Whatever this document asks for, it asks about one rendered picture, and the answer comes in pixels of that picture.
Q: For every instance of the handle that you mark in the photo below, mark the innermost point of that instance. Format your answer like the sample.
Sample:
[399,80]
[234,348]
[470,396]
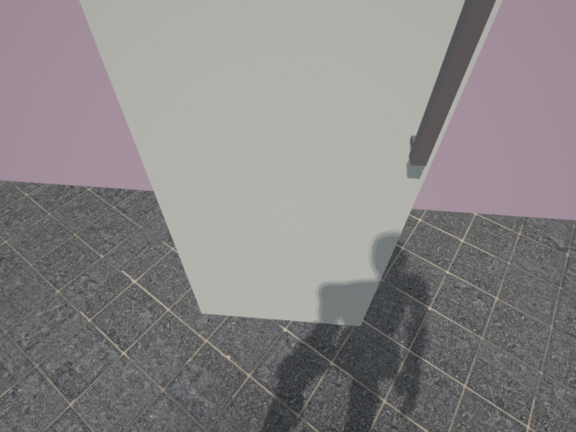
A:
[467,32]

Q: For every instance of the fridge door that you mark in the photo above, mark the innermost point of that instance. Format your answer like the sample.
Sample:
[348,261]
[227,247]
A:
[276,137]

